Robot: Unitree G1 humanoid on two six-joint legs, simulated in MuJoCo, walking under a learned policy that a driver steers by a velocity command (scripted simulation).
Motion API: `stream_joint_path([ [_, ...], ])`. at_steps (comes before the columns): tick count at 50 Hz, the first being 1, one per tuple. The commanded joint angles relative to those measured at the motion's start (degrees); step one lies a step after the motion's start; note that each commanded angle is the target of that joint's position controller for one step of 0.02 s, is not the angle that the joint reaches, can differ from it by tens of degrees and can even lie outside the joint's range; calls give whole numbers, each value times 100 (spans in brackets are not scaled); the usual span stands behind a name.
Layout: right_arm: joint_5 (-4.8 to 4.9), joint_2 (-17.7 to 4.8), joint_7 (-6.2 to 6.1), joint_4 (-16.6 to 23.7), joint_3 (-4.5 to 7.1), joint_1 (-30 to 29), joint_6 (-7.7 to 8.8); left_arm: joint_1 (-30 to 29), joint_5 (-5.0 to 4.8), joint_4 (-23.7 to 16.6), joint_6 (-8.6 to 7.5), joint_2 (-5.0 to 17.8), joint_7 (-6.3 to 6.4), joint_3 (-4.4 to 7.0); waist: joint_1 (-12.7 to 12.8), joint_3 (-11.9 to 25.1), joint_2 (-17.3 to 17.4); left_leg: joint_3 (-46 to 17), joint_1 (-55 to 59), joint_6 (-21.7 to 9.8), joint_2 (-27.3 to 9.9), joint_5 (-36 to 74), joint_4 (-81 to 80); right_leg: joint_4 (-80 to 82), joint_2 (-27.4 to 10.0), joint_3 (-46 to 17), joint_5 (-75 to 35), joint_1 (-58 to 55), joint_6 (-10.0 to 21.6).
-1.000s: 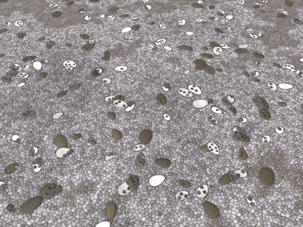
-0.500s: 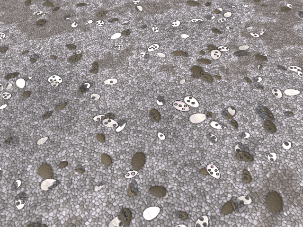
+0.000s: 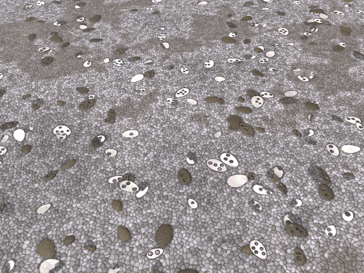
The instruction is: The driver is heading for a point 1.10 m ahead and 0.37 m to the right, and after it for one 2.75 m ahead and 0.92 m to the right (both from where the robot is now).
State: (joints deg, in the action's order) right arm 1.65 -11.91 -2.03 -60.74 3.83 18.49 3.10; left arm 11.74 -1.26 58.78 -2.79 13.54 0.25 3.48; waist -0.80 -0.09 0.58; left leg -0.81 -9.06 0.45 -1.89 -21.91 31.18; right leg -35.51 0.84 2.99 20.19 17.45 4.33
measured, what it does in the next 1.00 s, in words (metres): walks ahead: left foot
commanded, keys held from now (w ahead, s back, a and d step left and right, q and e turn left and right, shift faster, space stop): w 0.54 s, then w+e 0.46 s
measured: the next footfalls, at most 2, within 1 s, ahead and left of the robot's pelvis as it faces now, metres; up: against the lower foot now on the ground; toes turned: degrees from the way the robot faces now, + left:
left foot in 0.50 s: +0.41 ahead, +0.14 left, +0.00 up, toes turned +2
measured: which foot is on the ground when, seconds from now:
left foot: down 0.00-0.06, up 0.08-0.48, down 0.50-1.00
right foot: down 0.00-0.50, up 0.52-1.00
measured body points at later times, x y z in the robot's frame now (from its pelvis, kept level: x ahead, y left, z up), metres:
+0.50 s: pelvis +0.23 +0.03 -0.01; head +0.26 +0.04 +0.44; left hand +0.13 +0.28 -0.15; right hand +0.47 -0.19 -0.10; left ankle +0.37 +0.13 -0.73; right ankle +0.02 -0.10 -0.73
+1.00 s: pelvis +0.50 +0.04 +0.00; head +0.51 +0.03 +0.45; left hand +0.71 +0.24 -0.11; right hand +0.44 -0.22 -0.15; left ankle +0.37 +0.14 -0.73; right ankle +0.65 -0.13 -0.69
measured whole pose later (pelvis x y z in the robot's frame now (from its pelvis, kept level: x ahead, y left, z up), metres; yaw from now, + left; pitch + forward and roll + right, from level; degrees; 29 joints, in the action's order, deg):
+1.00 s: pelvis +0.50 +0.04 +0.00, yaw -12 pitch +1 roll +2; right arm -0.4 -13.4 -1.5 -58.7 2.9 18.3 4.7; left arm 4.5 -1.2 50.6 -2.7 12.9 -2.5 4.0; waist -3.0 -0.3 -1.3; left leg 14.1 6.6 -1.3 2.5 -19.6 11.6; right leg -38.0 -4.7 0.9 -1.7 37.9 3.7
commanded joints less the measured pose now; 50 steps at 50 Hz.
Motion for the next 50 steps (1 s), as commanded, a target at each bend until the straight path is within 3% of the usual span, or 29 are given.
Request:
stream_joint_path([
  [1,53,-918,44,334,168,-515,119,331,-56,-73,-233,356,-56,122,466,-493,644,-1240,-857,-898,-1026,48,-1091,696,-40,-38,-286,-656,173],
  [2,43,-780,54,489,124,-827,142,902,-42,89,-238,652,-34,225,700,-363,84,-588,-1501,-597,-540,831,-111,1164,-429,-780,-230,-1466,342],
  [3,-6,-407,48,678,43,-883,220,1583,-61,261,-232,1266,-49,400,815,-80,-1497,401,-2612,-148,283,540,1752,1981,-1438,-2700,15,-2519,940],
  [4,-18,-531,53,764,66,-1023,292,1936,23,323,-280,1089,-108,305,920,33,-1675,-55,-3530,-125,409,-949,3118,2460,-2215,-4210,-234,-2971,1424],
  [5,75,-661,109,721,117,-941,335,1532,84,226,-326,739,-99,164,607,-160,-999,-393,-3933,-294,16,-787,3851,2256,-2246,-3770,-432,-2880,1307],
  [6,124,-598,158,651,97,-888,359,1200,107,80,-359,601,-110,114,462,-158,-690,-397,-3971,-447,-192,-266,3980,2242,-2004,-3168,-613,-2728,1099],
  [8,62,-642,172,639,151,-1061,350,905,87,-26,-359,472,-125,23,320,-332,-366,-261,-3859,-518,-513,568,3412,2411,-1685,-2190,-1515,-2340,775],
  [10,5,-501,204,653,143,-1139,289,1076,115,23,-292,413,-88,-23,293,-294,-512,-63,-3499,-391,-531,911,2855,2536,-1437,-1600,-2208,-2083,669],
  [14,-49,-249,238,985,18,-2041,222,1169,122,20,-226,729,45,19,411,-529,-432,199,-3119,-124,-316,1786,1145,2821,-1238,-1019,-2357,-1552,660],
  [18,7,-364,338,1189,-42,-2643,202,1438,62,137,-231,796,56,80,525,-733,-562,304,-2548,-166,-142,2422,253,3005,-1319,-782,-2047,-1358,644],
  [21,19,-563,410,1318,-18,-2757,227,1423,9,198,-198,790,62,134,374,-749,-531,172,-2528,-406,-155,2248,-52,2750,-1577,-707,-2549,-1942,535],
  [23,2,-818,418,1247,94,-2304,249,1261,17,151,-150,908,65,185,39,-329,-646,345,-1689,-585,89,1935,-79,2080,-1585,-556,-4155,-2158,400],
  [24,-8,-997,396,1046,207,-1598,240,1177,29,123,-110,886,67,180,-338,105,-677,476,-753,-710,272,1830,-56,1243,-1417,-388,-5005,-2051,284],
  [25,-9,-1237,356,733,341,-533,219,1102,71,51,-75,775,69,131,-799,702,-608,291,718,-887,145,1767,36,-39,-1131,-215,-4814,-1352,91],
  [26,-142,-1734,312,569,453,372,202,1558,139,-61,-112,301,24,-12,-738,1613,445,-1823,2908,-1565,-1301,978,-72,-2257,-447,-8,-2616,681,-237],
  [27,-127,-1656,348,487,370,598,192,1775,72,-24,-253,-109,-18,-144,-598,2266,1407,-4164,3455,-2005,-2093,-225,-1283,-3639,289,-686,1259,1768,-341],
  [28,-69,-1239,361,540,245,140,240,1192,-125,-128,-355,435,-31,10,-612,1488,992,-3812,2825,-1670,-1887,-721,-1562,-4243,-38,-1097,1124,2376,-192],
  [29,-60,-1016,355,685,169,-481,285,733,-212,-293,-403,665,-5,68,-447,735,691,-2940,1869,-1421,-1771,-378,-1703,-4179,-344,-915,551,2538,-73],
  [30,-124,-829,364,761,105,-937,331,548,-158,-314,-391,701,57,109,-232,393,296,-2244,961,-1279,-1601,230,-1870,-3885,-630,-827,-1,2212,-40],
  [31,-195,-652,383,763,57,-1169,378,614,-97,-279,-320,611,97,156,-10,199,316,-1670,323,-1152,-1397,668,-2042,-3587,-820,-853,-325,1841,-20],
  [33,-250,-507,387,657,19,-1176,402,904,-100,-200,-147,328,97,162,212,142,490,-1017,-236,-1061,-1182,920,-2306,-3288,-955,-914,-517,1366,12],
  [34,-251,-560,358,597,27,-1071,411,878,-106,-215,-84,275,102,169,238,38,479,-779,-369,-1077,-1156,1044,-2423,-3185,-962,-910,-617,1429,-2],
  [37,-282,-813,225,499,73,-805,425,317,-62,-440,-7,388,108,230,188,-259,277,-353,-263,-1095,-1192,1441,-2614,-2584,-921,-1094,-1389,2167,-105],
  [40,-303,-848,128,481,53,-614,410,-64,-12,-577,-59,387,18,250,114,-319,207,145,29,-982,-1119,1959,-2622,-1741,-777,-1078,-2309,2445,-171],
  [43,-268,-911,59,475,35,-417,387,-616,11,-783,-84,297,-99,186,-58,-436,126,636,211,-852,-1056,2233,-2686,-960,-713,-656,-2833,2321,-188],
  [47,-210,-1007,31,334,65,156,241,-1340,15,-1184,-78,147,-249,61,-334,-662,-3,948,1264,-841,-1302,2914,-2371,-319,-661,-340,-2506,2778,-106],
  [50,-162,-1162,12,394,120,166,83,-1555,-3,-1491,-82,193,-387,47,-257,-616,116,1194,1775,-802,-1473,4452,-1737,-52,-443,92,-1677,2610,54],
])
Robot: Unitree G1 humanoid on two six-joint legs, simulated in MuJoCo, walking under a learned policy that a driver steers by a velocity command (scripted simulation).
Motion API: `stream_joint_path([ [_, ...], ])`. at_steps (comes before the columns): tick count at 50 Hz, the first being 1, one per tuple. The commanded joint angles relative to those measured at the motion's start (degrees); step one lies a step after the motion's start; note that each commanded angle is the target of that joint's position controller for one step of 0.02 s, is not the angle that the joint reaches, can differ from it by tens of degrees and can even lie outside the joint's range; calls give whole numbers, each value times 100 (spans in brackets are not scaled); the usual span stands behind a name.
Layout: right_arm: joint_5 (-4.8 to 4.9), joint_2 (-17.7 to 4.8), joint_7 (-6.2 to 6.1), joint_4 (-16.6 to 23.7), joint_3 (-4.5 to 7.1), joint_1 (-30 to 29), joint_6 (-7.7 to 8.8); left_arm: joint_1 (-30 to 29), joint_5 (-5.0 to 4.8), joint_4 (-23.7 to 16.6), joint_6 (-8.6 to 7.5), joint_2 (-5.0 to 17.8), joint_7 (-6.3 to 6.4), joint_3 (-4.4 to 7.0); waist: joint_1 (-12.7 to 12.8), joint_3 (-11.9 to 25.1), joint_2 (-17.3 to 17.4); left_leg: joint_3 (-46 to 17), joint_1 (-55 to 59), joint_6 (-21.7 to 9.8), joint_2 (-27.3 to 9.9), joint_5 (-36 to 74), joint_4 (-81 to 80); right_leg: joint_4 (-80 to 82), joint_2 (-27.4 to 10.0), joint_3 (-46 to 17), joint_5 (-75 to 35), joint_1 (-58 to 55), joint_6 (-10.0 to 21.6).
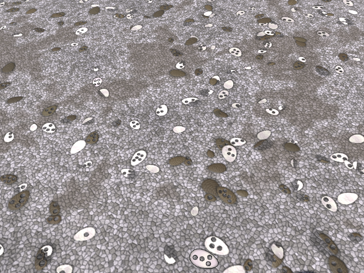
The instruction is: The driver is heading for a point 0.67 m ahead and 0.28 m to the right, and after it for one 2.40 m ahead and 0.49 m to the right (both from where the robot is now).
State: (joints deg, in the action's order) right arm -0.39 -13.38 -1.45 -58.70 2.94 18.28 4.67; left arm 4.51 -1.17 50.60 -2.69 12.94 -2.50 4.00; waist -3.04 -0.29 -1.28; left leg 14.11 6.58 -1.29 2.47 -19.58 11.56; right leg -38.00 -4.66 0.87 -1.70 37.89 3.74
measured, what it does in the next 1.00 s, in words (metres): walks ahead, turning right: right foot, then left foot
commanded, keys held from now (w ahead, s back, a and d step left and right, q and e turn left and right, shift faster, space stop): w+e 1.00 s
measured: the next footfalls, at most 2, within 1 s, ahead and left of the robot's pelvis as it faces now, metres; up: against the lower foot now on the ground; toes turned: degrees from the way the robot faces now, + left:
right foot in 0.08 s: +0.23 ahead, -0.11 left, +0.00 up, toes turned -6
left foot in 0.56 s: +0.55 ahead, +0.04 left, +0.00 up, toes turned -23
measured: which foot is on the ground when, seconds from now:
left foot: down 0.00-0.10, up 0.12-0.54, down 0.56-1.00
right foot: up 0.00-0.06, down 0.08-0.56, up 0.58-1.00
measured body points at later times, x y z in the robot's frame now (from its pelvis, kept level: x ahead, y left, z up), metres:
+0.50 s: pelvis +0.31 -0.03 +0.01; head +0.34 -0.05 +0.45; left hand +0.42 +0.24 -0.11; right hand +0.47 -0.32 -0.08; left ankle +0.52 +0.07 -0.70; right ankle +0.19 -0.10 -0.73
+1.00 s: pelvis +0.56 -0.11 +0.00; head +0.58 -0.14 +0.45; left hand +0.88 -0.05 -0.07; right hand +0.40 -0.36 -0.12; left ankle +0.52 +0.05 -0.73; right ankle +0.61 -0.32 -0.69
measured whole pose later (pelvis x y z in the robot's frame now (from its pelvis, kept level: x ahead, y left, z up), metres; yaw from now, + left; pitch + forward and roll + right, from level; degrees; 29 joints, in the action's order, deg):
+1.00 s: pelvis +0.56 -0.11 +0.00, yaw -36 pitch +2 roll +2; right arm 0.6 -17.1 -0.2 -50.0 4.5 18.2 4.4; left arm 5.1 -1.4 35.8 -1.2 15.7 -2.5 3.9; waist -5.6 -1.8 -2.0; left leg 13.1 2.8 1.3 -0.9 -18.8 14.5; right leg -39.6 -5.4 0.2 2.3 37.6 2.1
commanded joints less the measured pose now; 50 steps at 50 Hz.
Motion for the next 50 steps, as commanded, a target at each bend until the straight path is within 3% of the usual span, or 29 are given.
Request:
stream_joint_path([
  [1,58,-1107,-68,257,236,107,-111,-738,-14,-731,-85,345,-147,30,84,-424,458,-200,241,-578,-1913,5292,582,200,296,523,817,163,209],
  [3,67,-1284,-116,383,286,-41,-195,106,-45,-658,-59,714,-170,206,614,171,774,-97,129,-466,-1884,6997,1933,167,736,779,1313,-1134,474],
  [4,97,-1293,-119,459,279,-187,-206,1048,-62,-456,-57,1068,-112,394,1125,654,689,-7,-422,-290,-1671,6630,3177,686,912,652,908,-2547,715],
  [5,11,-1131,-94,605,214,-133,-119,1879,-37,-301,9,1617,43,577,1350,1253,-66,-17,-1987,-36,-1362,4281,5028,811,-38,-912,981,-4368,1109],
  [6,-30,-321,38,899,-13,192,117,1608,-49,-466,-9,1921,76,591,689,1771,-1323,-825,-4477,323,111,-1033,7105,1676,-1448,-4439,1598,-6051,2296],
  [7,194,-796,156,1063,80,-447,412,1854,45,-435,-36,1492,82,440,1053,2028,-659,-2025,-5121,111,-113,-1084,7400,2147,-1453,-4660,1564,-6257,2144],
  [8,358,-904,198,1220,106,-847,524,1658,73,-452,-95,1151,106,360,1019,1355,-433,-2017,-5422,-48,-416,-657,7115,2104,-1243,-3664,1184,-5730,1854],
  [9,289,-851,168,1188,109,-888,548,1222,43,-525,-157,947,79,299,684,767,194,-1969,-5189,-71,-686,-275,6456,2157,-946,-2898,571,-4746,1626],
  [10,142,-936,120,1140,181,-884,489,861,36,-622,-187,752,85,238,474,534,297,-1924,-4777,-17,-866,-82,5899,2230,-723,-2392,132,-4015,1451],
  [11,93,-935,119,1141,212,-764,393,683,72,-715,-193,679,109,193,295,404,245,-1933,-4413,57,-950,35,5684,2368,-596,-2193,-108,-3481,1434],
  [14,-24,-756,91,1311,199,-876,208,783,38,-761,-202,977,213,248,159,173,154,-1759,-4210,371,-948,367,4744,2592,-445,-1841,-573,-2695,1446],
  [16,-56,-656,71,1499,150,-1386,182,936,25,-771,-181,1150,294,299,300,29,24,-1638,-4146,503,-805,1122,3756,2615,-206,-1535,-527,-2370,1296],
  [19,-10,-517,119,1688,73,-1998,214,1202,-1,-743,-117,1174,324,317,593,-1,-236,-1522,-3608,487,-446,2370,2369,2463,104,-1298,7,-2097,955],
  [21,69,-603,154,1822,82,-2253,233,1418,-19,-677,-97,1150,311,313,719,15,-353,-1584,-3430,452,-331,2626,2002,2351,0,-1541,376,-2220,862],
  [24,104,-878,217,1914,157,-2264,301,1528,-40,-660,-54,1065,344,294,649,80,-477,-1822,-3369,296,-321,2203,1609,1838,-253,-2088,712,-2847,759],
  [26,106,-1012,240,1844,219,-1874,372,1435,-3,-727,-15,1071,377,296,387,163,-643,-1774,-2906,113,-295,1745,1462,1404,-304,-2325,482,-3018,656],
  [27,60,-1147,220,1708,298,-1322,403,1371,21,-794,-14,942,373,246,102,448,-615,-1726,-2107,-49,-326,1705,1337,854,-56,-2220,135,-2906,505],
  [28,-49,-1421,185,1610,380,-458,426,1307,79,-924,-32,646,345,128,-293,1187,-225,-2398,-687,-384,-1096,1474,1516,-562,285,-1831,523,-2299,295],
  [29,-136,-1933,166,1460,511,246,352,2135,-46,-1066,-101,248,335,14,-50,2078,1534,-4917,1444,-1328,-2511,490,1150,-2587,1117,-1056,2835,-309,-139],
  [30,19,-1547,199,1440,435,263,304,2248,-147,-1016,-120,709,338,47,-71,2065,1822,-6148,1565,-1479,-2823,-916,684,-3586,755,-1130,3552,646,-202],
  [31,51,-1075,184,1582,309,-68,266,1715,-138,-1039,-91,1168,345,162,-223,1231,1098,-5281,874,-1180,-2545,-1146,559,-3898,490,-1129,3046,934,-236],
  [32,10,-930,169,1633,252,-377,210,1297,-68,-1131,-55,1198,360,182,-173,724,652,-4387,99,-951,-2285,-496,529,-3831,266,-892,2593,812,-261],
  [34,-69,-718,166,1577,170,-697,176,1072,-2,-1252,-20,1030,322,213,94,180,677,-3300,-1013,-815,-1849,648,260,-3309,-64,-851,2112,387,-242],
  [36,-26,-714,174,1504,185,-702,208,1167,-69,-1298,56,779,281,177,200,98,804,-2713,-1346,-846,-1718,1024,-23,-3015,-190,-716,2000,159,-242],
  [38,7,-876,173,1427,246,-644,251,1000,-44,-1445,112,662,274,144,219,21,673,-2347,-1385,-969,-1802,1455,-215,-2668,-266,-684,1761,324,-294],
  [42,7,-1076,140,1355,316,-595,210,621,-30,-1611,105,600,198,101,154,-19,528,-1507,-1161,-922,-1748,2148,-308,-1617,-283,-566,708,430,-355],
  [45,36,-1184,108,1294,332,-434,140,47,-17,-1765,56,508,84,44,-69,-189,478,-945,-1056,-770,-1651,2269,-280,-689,-172,-239,47,185,-300],
  [48,104,-1335,106,1200,371,-177,47,-402,-34,-1969,57,500,-17,22,-210,-368,468,-711,-649,-688,-1800,2388,-177,-147,-70,10,200,142,-185],
  [50,166,-1456,103,1172,408,-141,-31,-482,-30,-2079,66,596,-72,59,-128,-395,529,-554,-332,-600,-1911,3187,120,84,70,183,671,-6,-18],
])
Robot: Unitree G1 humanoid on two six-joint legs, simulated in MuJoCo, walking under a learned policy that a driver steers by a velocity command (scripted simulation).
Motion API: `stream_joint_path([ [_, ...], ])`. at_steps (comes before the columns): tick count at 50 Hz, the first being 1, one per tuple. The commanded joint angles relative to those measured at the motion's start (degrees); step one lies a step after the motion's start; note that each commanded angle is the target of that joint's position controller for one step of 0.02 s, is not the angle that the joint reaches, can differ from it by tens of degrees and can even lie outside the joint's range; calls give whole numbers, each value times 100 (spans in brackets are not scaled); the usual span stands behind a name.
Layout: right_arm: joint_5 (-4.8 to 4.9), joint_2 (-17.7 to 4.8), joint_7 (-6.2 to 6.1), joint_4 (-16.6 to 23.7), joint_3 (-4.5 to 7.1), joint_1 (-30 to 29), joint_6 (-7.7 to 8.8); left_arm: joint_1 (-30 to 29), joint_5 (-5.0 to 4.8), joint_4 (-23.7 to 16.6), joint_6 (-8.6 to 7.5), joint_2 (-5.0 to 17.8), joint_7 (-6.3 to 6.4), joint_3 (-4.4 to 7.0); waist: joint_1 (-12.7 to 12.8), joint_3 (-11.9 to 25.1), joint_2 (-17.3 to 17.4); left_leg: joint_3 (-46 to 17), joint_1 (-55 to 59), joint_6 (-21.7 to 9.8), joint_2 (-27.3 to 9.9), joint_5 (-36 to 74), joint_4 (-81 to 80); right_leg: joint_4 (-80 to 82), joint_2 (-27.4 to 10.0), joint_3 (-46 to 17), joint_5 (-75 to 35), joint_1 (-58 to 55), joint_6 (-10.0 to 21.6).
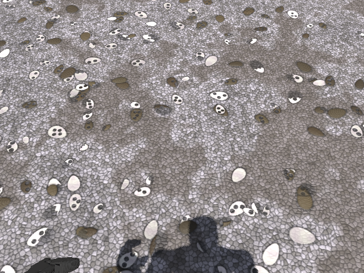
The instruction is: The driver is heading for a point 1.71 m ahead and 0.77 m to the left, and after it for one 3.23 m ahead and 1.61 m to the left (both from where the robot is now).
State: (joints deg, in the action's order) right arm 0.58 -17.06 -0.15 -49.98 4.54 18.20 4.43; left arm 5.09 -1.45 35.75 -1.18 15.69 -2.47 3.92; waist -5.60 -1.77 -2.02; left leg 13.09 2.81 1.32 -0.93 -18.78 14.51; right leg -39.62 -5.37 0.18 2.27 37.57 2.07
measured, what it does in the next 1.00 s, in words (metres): walks ahead, turning left: right foot, then left foot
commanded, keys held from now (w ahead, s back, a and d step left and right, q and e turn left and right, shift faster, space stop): w+e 0.02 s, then w+q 0.98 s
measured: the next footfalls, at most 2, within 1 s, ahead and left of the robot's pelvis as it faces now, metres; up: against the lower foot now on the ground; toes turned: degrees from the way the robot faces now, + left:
right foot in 0.08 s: +0.21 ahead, -0.13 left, +0.00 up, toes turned -5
left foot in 0.64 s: +0.52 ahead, +0.12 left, +0.00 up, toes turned +13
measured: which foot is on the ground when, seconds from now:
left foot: down 0.00-0.10, up 0.12-0.62, down 0.64-1.00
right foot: up 0.00-0.06, down 0.08-0.62, up 0.64-1.00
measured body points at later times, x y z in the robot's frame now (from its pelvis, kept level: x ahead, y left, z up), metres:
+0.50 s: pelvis +0.28 -0.03 +0.00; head +0.30 -0.03 +0.45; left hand +0.31 +0.25 -0.12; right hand +0.46 -0.27 -0.11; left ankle +0.45 +0.14 -0.68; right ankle +0.17 -0.12 -0.74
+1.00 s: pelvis +0.57 +0.05 +0.01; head +0.60 +0.08 +0.46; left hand +0.69 +0.36 -0.08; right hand +0.74 -0.19 -0.10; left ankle +0.48 +0.11 -0.74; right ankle +0.80 -0.05 -0.69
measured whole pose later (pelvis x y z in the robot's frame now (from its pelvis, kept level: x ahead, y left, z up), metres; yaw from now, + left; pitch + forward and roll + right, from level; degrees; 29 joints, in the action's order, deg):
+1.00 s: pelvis +0.57 +0.05 +0.01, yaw +23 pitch +3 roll +0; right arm 1.4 -16.4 -0.4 -41.7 4.0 18.3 2.3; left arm 2.5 0.2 39.0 -5.6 16.0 -0.4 2.7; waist -4.1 -1.4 -1.6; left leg -8.7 -8.1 -4.7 6.4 -16.2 22.2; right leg -33.8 -3.2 -5.8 -1.2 36.5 -3.7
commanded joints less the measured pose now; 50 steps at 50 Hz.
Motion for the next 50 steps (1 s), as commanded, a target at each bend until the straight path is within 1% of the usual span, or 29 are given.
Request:
stream_joint_path([
  [1,96,-1182,-43,313,274,-161,-42,-433,16,-612,-73,418,-86,116,253,-128,697,-336,158,-806,-1579,4092,170,305,315,408,588,-273,265],
  [2,135,-1247,-55,277,286,-81,-72,-186,55,-581,-64,499,-76,171,435,97,781,-294,144,-791,-1589,5092,675,370,544,521,909,-848,399],
  [3,153,-1240,-60,231,257,-85,-103,551,62,-395,-59,666,-47,292,914,484,712,-185,-55,-713,-1486,5618,1570,749,782,572,719,-1926,590],
  [4,104,-1035,-63,200,156,-30,-88,1523,48,-99,-40,951,46,453,1394,964,522,-84,-962,-545,-1287,5001,2766,949,769,316,284,-3585,779],
  [5,-153,-373,-7,402,-70,162,-28,2119,65,46,-18,1531,175,547,1292,1566,-777,-62,-3056,-262,-715,950,4902,900,-731,-1860,150,-5550,1285],
  [6,15,-317,66,442,-166,431,145,2061,92,-104,-100,1641,148,476,1084,2615,-1197,-1235,-4207,-174,59,-1681,6360,1868,-1893,-4570,808,-6227,2155],
  [7,275,-898,115,507,12,-243,216,1943,137,-46,-165,1161,94,341,1356,2091,-345,-1743,-4691,-222,-232,-1296,6637,2040,-1704,-3782,791,-5777,1804],
  [8,330,-847,134,635,-9,-580,239,1660,140,20,-213,1015,90,285,1223,1280,-355,-1678,-4798,-281,-439,-851,6351,2073,-1466,-2737,427,-4900,1560],
  [9,208,-751,93,569,-18,-633,216,1268,131,64,-252,831,87,225,950,882,-20,-1675,-4542,-269,-702,-399,5900,2181,-1191,-2103,153,-4086,1328],
  [10,129,-767,77,507,21,-536,141,986,154,63,-296,620,81,163,744,627,-165,-1727,-4234,-233,-828,-100,5606,2365,-1000,-1627,-140,-3494,1227],
  [11,138,-710,82,406,27,-289,37,823,183,72,-345,535,85,142,571,553,-253,-1790,-3887,-201,-886,160,5511,2609,-900,-1309,-124,-3107,1162],
  [15,126,-411,26,390,5,-357,-178,799,263,319,-536,581,156,185,455,195,-99,-1950,-4108,-14,-791,946,4945,3131,-826,-414,-544,-2754,1096],
  [21,61,-165,172,647,-76,-1184,-103,995,232,573,-523,690,288,204,765,-146,-43,-1619,-4259,-55,-562,2575,3014,3306,-695,594,-666,-3189,764],
  [25,51,-83,317,988,-142,-1763,-96,1377,139,821,-387,815,328,267,1011,-391,18,-1321,-4612,-270,-476,2211,2340,3030,-991,831,-1111,-4061,710],
  [27,56,-143,402,1155,-124,-1838,-95,1360,90,864,-281,912,361,300,941,-349,-71,-1099,-4555,-434,-344,1653,2182,2653,-1107,945,-1988,-4419,621],
  [29,66,-341,433,1206,-26,-1506,-124,1219,65,826,-188,1100,424,344,663,34,-323,-728,-3825,-668,43,1029,2214,1872,-1098,1092,-4006,-4565,467],
  [30,80,-531,420,1125,77,-976,-142,1147,59,808,-136,1173,452,352,349,360,-399,-603,-3122,-815,283,799,2215,1101,-1033,1156,-4728,-4495,376],
  [31,90,-835,358,935,247,-95,-148,1033,31,787,-112,1172,474,330,-160,819,-289,-627,-1804,-1032,511,1117,1833,-99,-818,1286,-4562,-4003,190],
  [32,86,-1351,225,803,428,680,-210,1159,134,697,-178,953,487,236,-432,1366,394,-1894,-83,-1374,-199,1329,1683,-1870,-526,1295,-2571,-2626,-79],
  [33,101,-1804,212,864,471,481,-157,1796,278,437,-363,78,360,-31,355,1909,1742,-5239,1788,-2550,-1589,527,1125,-3835,790,491,3059,-48,-444],
  [34,64,-1322,229,977,340,715,-114,1105,56,380,-598,584,259,23,-171,2418,1017,-6020,2134,-2562,-1756,35,410,-4274,744,-651,3154,610,-301],
  [35,38,-1043,222,956,272,498,-68,594,-129,217,-707,783,214,75,-201,1572,775,-5163,1576,-2272,-1615,340,302,-4086,467,-646,2637,1016,-159],
  [36,72,-885,212,1024,223,116,-47,490,-47,202,-761,725,247,46,70,1034,262,-4486,672,-2068,-1368,859,308,-3548,201,-597,2151,845,-100],
  [37,61,-693,198,1110,166,-257,-51,458,116,246,-750,767,290,89,306,675,162,-3955,-156,-1944,-1150,1487,252,-3063,43,-542,1920,476,-142],
  [38,-19,-581,169,1230,115,-446,-50,591,166,255,-683,813,291,131,508,589,281,-3676,-686,-1925,-1017,1945,123,-2866,-62,-577,1752,65,-184],
  [41,-3,-700,93,1290,145,-491,-32,696,228,224,-487,631,308,104,681,430,359,-3185,-1450,-1931,-813,2653,-95,-2117,-78,-401,1484,-218,-434],
  [43,23,-854,14,1257,189,-369,-45,311,253,94,-444,490,322,41,589,293,410,-2856,-1749,-1799,-608,2745,-126,-1317,26,-287,831,-232,-587],
  [46,74,-883,-52,1197,203,-153,-115,-332,221,-32,-482,332,270,-42,302,271,628,-2594,-1912,-1468,-281,2241,40,101,328,-219,-389,-664,-633],
  [50,110,-864,-77,1088,204,215,-199,-805,108,-180,-570,522,159,6,111,277,753,-3172,-1453,-1337,-489,1589,422,958,556,-362,-568,-897,-552],
])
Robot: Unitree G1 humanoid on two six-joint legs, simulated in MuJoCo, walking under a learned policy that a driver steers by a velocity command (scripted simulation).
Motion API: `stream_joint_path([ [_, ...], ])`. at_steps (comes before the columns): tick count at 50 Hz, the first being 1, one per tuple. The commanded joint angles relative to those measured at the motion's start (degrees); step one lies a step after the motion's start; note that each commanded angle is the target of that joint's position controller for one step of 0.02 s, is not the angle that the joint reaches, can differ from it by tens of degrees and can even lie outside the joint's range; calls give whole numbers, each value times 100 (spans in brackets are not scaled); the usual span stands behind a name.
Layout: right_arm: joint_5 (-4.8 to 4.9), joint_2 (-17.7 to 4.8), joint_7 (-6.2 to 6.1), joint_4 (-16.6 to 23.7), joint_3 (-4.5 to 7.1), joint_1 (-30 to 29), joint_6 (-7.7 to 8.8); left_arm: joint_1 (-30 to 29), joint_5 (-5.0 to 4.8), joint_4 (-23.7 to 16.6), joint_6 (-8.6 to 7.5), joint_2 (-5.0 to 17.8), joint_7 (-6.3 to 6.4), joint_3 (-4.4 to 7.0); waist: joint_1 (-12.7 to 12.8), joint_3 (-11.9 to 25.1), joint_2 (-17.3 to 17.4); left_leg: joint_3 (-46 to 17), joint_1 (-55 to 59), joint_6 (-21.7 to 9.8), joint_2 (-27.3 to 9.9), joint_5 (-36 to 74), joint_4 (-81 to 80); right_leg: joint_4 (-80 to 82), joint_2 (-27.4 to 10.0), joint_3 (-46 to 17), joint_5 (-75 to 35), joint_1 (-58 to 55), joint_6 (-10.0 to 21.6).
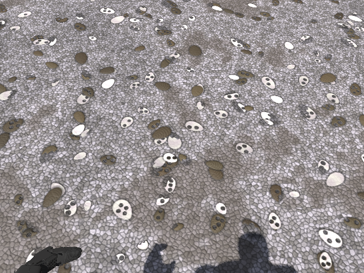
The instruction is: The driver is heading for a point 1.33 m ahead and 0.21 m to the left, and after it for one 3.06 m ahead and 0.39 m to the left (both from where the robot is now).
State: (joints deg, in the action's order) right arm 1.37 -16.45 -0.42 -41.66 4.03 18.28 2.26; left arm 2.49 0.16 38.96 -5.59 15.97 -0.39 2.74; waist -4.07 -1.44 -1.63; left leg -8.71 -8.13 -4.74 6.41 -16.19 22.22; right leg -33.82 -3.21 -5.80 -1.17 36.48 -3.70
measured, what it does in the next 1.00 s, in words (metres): walks ahead, turning left: right foot, then left foot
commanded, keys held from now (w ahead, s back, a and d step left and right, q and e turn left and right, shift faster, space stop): w+q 0.46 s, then w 0.54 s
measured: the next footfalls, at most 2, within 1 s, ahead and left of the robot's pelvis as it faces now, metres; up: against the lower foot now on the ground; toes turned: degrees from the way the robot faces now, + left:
right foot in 0.10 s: +0.25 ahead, -0.14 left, +0.00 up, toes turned +8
left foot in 0.62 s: +0.45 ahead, +0.19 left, +0.00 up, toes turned +23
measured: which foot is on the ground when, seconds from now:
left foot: down 0.00-0.10, up 0.12-0.60, down 0.62-1.00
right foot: up 0.00-0.08, down 0.10-0.64, up 0.66-1.00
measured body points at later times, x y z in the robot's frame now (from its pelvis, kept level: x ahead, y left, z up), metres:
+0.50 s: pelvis +0.27 -0.01 +0.00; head +0.30 +0.00 +0.44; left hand +0.20 +0.27 -0.13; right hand +0.55 -0.18 -0.08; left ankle +0.38 +0.18 -0.69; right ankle +0.21 -0.15 -0.74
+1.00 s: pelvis +0.52 +0.12 +0.00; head +0.54 +0.14 +0.45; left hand +0.60 +0.42 -0.10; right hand +0.68 -0.12 -0.11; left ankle +0.42 +0.18 -0.74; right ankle +0.76 +0.04 -0.69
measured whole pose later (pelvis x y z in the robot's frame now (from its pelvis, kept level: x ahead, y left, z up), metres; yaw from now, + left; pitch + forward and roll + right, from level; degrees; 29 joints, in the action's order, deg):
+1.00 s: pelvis +0.52 +0.12 +0.00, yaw +23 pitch +2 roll +1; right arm 0.4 -15.6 0.4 -43.9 3.2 20.0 3.9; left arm 5.4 -0.5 44.5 -4.2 16.3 -1.4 2.2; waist -3.5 -0.8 -2.9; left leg 0.8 -2.0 -3.4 4.1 -13.8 14.0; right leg -38.1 -6.7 -1.9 -3.7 38.6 -1.9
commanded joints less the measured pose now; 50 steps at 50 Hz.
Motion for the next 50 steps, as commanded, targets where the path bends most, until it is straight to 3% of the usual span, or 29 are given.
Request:
stream_joint_path([
  [1,28,-900,-60,252,252,235,0,-529,-59,-506,-158,574,-75,157,-7,252,750,-1197,-160,-692,-1303,1233,-182,516,356,174,-55,-829,90],
  [3,5,-901,-73,290,266,136,-25,-255,-75,-459,-219,709,-95,232,194,272,928,-1512,39,-590,-1406,1328,165,661,359,162,411,-1158,280],
  [4,-3,-815,-69,342,238,21,-31,189,-61,-344,-250,792,-75,297,459,425,953,-1479,-21,-468,-1256,1583,519,901,379,261,373,-1771,429],
  [5,-35,-566,-45,428,148,-39,-7,835,30,-256,-285,994,-38,384,783,967,797,-1209,-350,-272,-967,1639,1460,807,-50,-43,400,-2932,704],
  [6,-165,-234,-48,561,20,98,12,1739,77,-185,-263,1333,15,460,1036,1822,-43,-571,-1186,-21,-475,171,3131,742,-1104,-1200,663,-4468,1034],
  [7,72,-117,-34,719,-34,957,70,1984,92,59,-184,1660,-49,536,547,2169,-2156,-125,-3241,254,-40,-1967,4756,1412,-2203,-4065,2202,-5724,1972],
  [8,124,-772,-54,500,81,757,54,1725,-24,-116,-157,997,-48,400,754,1555,-1138,-278,-3780,345,-518,-1544,5358,1662,-2061,-3942,3383,-5299,1791],
  [9,57,-1006,-39,599,157,72,17,1498,-34,-148,-108,703,-3,312,912,874,-586,-76,-3868,381,-690,-976,5424,1685,-1785,-2851,3117,-4593,1518],
  [10,-9,-906,-40,663,154,-212,-11,1255,28,-159,-70,648,3,263,803,528,-186,55,-3643,406,-877,-596,5288,1774,-1532,-2151,2303,-3899,1399],
  [11,-53,-825,-14,743,170,-385,-11,1109,48,-104,-49,550,12,232,706,250,-185,53,-3541,417,-1022,-361,5015,1889,-1327,-1647,1715,-3441,1383],
  [13,36,-593,49,769,149,-271,-58,1037,55,-22,-83,470,29,205,533,163,-464,169,-3187,422,-1206,-177,4721,2155,-1105,-922,1158,-3004,1343],
  [16,2,-388,60,891,89,-492,-120,1094,20,160,-129,663,34,273,508,55,-324,268,-3411,532,-1299,81,4228,2407,-1185,-318,468,-2953,1500],
  [22,-6,-237,219,1027,-3,-1289,-40,1193,-4,409,-26,937,76,334,768,-90,-171,656,-3220,516,-1244,1630,2427,2435,-1037,893,-273,-3271,1295],
  [25,8,-153,309,1198,-47,-1761,-10,1527,-90,603,46,1060,59,357,930,-248,-135,888,-2993,364,-1110,1556,1747,2396,-1159,1094,-393,-3550,1240],
  [27,4,-218,345,1290,-25,-1854,2,1638,-163,714,106,1161,33,382,855,-300,-183,998,-2822,179,-961,1090,1438,2212,-1308,1151,-1014,-3857,1214],
  [29,-60,-453,340,1255,96,-1476,-4,1589,-224,767,160,1348,51,422,492,8,-376,1254,-2029,-69,-607,580,1196,1457,-1336,1329,-2913,-4071,1115],
  [30,-72,-662,316,1052,226,-728,-14,1519,-235,792,195,1353,71,402,17,427,-338,1382,-950,-241,-383,858,835,547,-1193,1537,-3544,-3907,985],
  [31,-60,-983,235,787,391,169,-46,1575,-176,788,184,1171,101,317,-399,912,-219,1156,604,-398,-408,1225,822,-652,-977,1680,-3032,-3050,789],
  [32,-106,-1673,133,692,523,754,-61,1955,53,519,99,559,52,92,-251,1712,1112,-1306,2941,-1150,-1989,1324,956,-2963,-337,1685,574,-712,427],
  [33,-59,-1558,156,755,434,805,-13,2063,-25,577,-53,517,-13,14,-180,2726,1374,-3672,3410,-1837,-2896,708,-65,-4251,346,546,3567,193,326],
  [34,-97,-1166,209,711,302,616,40,1421,-278,455,-119,1012,-62,172,-351,2070,800,-2894,2925,-1512,-2684,563,-257,-4527,38,137,3259,720,390],
  [35,-84,-1003,212,670,246,292,77,1033,-324,304,-152,935,-59,136,-210,1259,756,-2015,2042,-1292,-2430,867,-312,-4249,-185,263,2815,860,461],
  [36,-78,-801,213,644,176,-74,102,946,-204,336,-142,867,-15,130,31,787,468,-1394,1204,-1117,-2178,1314,-414,-3813,-406,311,2394,666,451],
  [37,-115,-609,219,665,113,-334,132,1034,-115,390,-86,881,4,163,249,566,548,-966,567,-1024,-1971,1712,-590,-3481,-547,280,2113,278,427],
  [39,-147,-560,208,657,103,-508,204,1353,-96,508,50,714,-9,144,498,524,644,-680,-3,-1067,-1856,1853,-968,-3221,-601,281,1768,-192,332],
  [41,-138,-656,182,543,125,-476,282,1267,-54,499,141,587,13,120,559,355,532,-367,-243,-1113,-1838,2078,-1209,-2837,-597,313,1428,-102,208],
  [44,-133,-716,100,359,136,-291,288,697,-5,341,142,470,12,73,408,105,454,44,-165,-988,-1702,2146,-1344,-1790,-571,317,476,212,103],
  [47,-107,-824,52,201,152,-84,255,128,-47,225,74,340,-69,7,180,-63,480,357,-132,-793,-1579,1810,-1387,-621,-363,454,-425,-17,142],
  [50,-56,-925,48,-23,182,239,222,-319,-94,84,37,370,-158,-11,-4,-213,499,297,210,-755,-1766,1507,-1300,-32,-210,488,-557,-74,233],
])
